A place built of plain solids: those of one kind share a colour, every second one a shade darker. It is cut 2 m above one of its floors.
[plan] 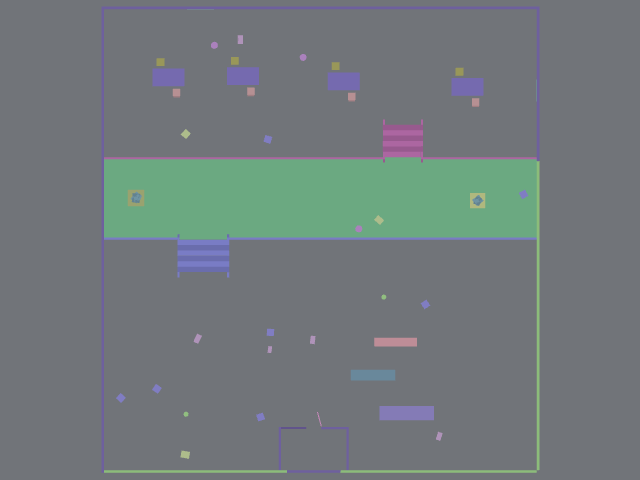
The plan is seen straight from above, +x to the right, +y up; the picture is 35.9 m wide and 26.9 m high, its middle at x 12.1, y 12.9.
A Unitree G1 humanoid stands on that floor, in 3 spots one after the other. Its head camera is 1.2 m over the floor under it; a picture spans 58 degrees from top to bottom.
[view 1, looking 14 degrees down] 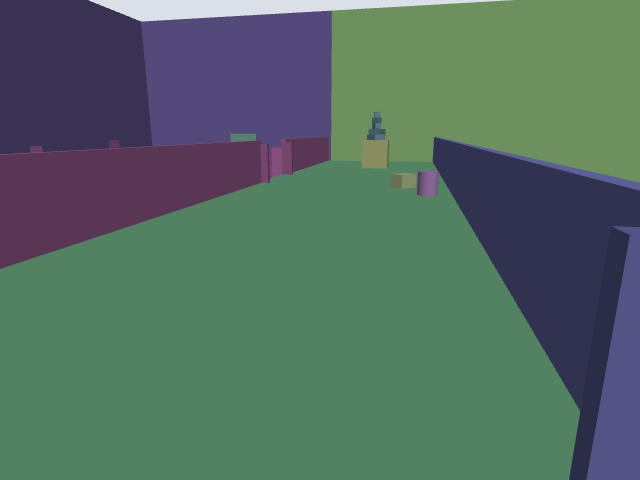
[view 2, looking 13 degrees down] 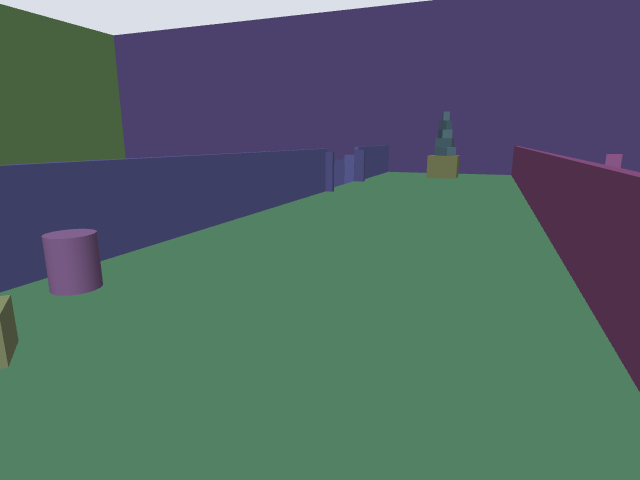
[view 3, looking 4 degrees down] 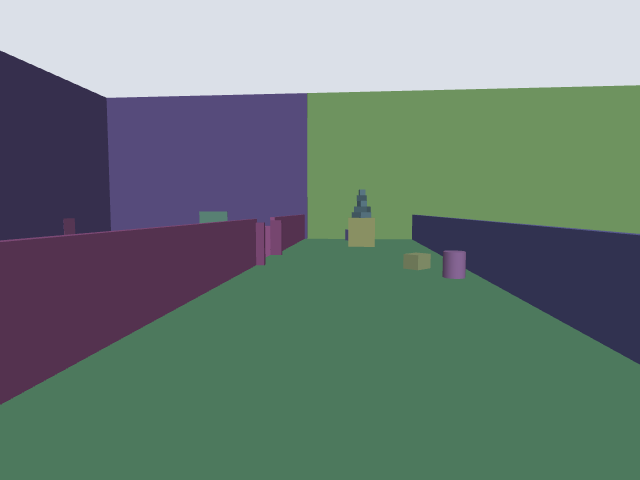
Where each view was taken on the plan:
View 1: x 5.56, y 13.82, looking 12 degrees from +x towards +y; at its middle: podium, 4.96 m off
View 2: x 16.75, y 16.64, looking -159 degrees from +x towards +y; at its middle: podium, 5.33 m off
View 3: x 6.46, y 15.23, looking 5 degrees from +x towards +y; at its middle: podium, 17.20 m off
